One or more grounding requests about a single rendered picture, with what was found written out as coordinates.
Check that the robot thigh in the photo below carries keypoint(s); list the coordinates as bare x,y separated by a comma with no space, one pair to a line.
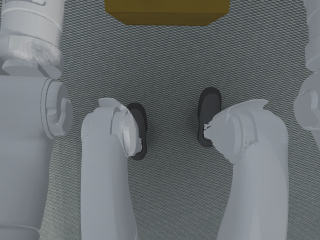
258,203
106,210

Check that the right robot forearm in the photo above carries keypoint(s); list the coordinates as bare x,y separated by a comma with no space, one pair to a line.
312,49

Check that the carton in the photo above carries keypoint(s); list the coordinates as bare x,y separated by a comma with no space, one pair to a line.
167,12

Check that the robot right upper arm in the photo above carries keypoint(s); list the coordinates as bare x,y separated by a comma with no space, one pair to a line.
306,106

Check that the left robot thigh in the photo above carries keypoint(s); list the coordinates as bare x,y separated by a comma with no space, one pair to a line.
106,210

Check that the left robot forearm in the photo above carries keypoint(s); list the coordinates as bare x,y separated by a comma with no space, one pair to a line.
30,38

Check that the right robot thigh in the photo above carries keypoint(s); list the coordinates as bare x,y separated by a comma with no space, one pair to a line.
258,203

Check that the robot left upper arm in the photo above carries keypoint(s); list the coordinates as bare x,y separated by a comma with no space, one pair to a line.
34,111

